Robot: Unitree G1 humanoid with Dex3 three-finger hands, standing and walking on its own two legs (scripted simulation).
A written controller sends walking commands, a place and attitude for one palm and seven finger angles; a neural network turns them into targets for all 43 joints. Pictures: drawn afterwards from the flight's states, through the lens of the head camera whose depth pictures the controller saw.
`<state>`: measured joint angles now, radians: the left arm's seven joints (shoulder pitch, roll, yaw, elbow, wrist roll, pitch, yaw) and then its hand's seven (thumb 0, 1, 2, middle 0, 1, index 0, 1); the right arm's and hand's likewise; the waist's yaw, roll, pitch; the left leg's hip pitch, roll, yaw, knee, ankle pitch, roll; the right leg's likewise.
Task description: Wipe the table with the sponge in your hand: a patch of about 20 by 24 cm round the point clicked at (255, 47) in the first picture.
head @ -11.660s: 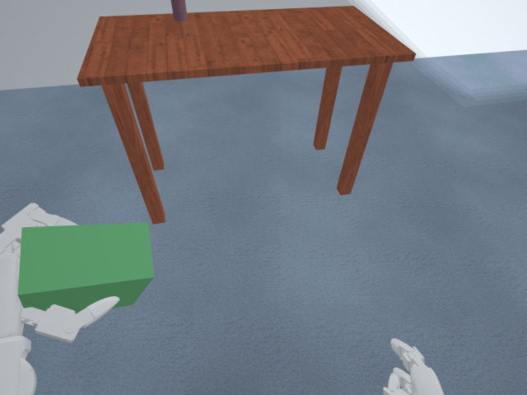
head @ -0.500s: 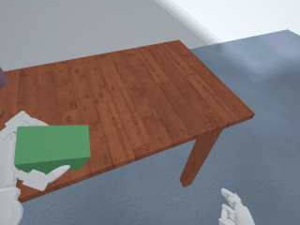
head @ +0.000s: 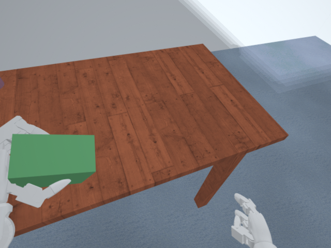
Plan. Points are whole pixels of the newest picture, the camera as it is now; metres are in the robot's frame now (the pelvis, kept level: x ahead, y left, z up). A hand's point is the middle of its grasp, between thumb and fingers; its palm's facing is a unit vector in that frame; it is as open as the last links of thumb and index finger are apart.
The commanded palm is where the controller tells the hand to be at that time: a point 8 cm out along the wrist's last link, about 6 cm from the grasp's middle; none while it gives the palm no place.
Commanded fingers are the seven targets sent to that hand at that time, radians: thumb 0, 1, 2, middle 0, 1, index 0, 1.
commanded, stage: come to a stop and stand still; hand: left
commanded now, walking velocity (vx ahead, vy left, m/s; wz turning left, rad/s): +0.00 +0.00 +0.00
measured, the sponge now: (65, 162) +0.23 +0.22 +0.13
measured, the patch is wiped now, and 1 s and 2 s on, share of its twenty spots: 0.00 0.00 0.00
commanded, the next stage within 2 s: look again from close up in 0.14 s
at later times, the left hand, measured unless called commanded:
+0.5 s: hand (38, 168) +0.21 +0.24 +0.16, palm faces +0.38 -0.85 -0.35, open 10.2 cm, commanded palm +0.15 +0.27 +0.18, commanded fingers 0.00 0.10 1.30 -1.20 -1.60 -1.20 -1.60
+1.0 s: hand (53, 184) +0.19 +0.21 +0.15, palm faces +0.31 -0.73 -0.61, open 10.2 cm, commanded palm +0.15 +0.26 +0.19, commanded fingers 0.00 0.10 1.30 -1.20 -1.60 -1.20 -1.60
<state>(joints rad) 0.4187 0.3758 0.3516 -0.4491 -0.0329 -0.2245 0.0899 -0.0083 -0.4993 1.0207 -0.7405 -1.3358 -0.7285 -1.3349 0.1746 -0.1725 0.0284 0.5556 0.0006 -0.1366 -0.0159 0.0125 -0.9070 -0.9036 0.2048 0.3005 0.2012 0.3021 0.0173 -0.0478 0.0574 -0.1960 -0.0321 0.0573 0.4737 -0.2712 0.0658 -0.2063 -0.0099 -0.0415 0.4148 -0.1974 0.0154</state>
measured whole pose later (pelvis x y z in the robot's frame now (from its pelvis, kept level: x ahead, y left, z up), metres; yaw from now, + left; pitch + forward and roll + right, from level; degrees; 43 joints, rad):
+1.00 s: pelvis -0.03 -0.04 -0.01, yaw +1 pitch -2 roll +1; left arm 0.36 0.50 0.28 -0.45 0.08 0.03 0.04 -0.01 -0.50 1.02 -0.74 -1.33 -0.73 -1.33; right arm 0.15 -0.23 0.04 0.57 -0.01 -0.07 -0.04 0.01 -0.91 -0.90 0.20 0.30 0.20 0.30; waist 0.06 0.01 0.01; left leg -0.25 -0.02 0.04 0.56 -0.27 0.02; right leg -0.30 0.01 -0.04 0.59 -0.26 -0.04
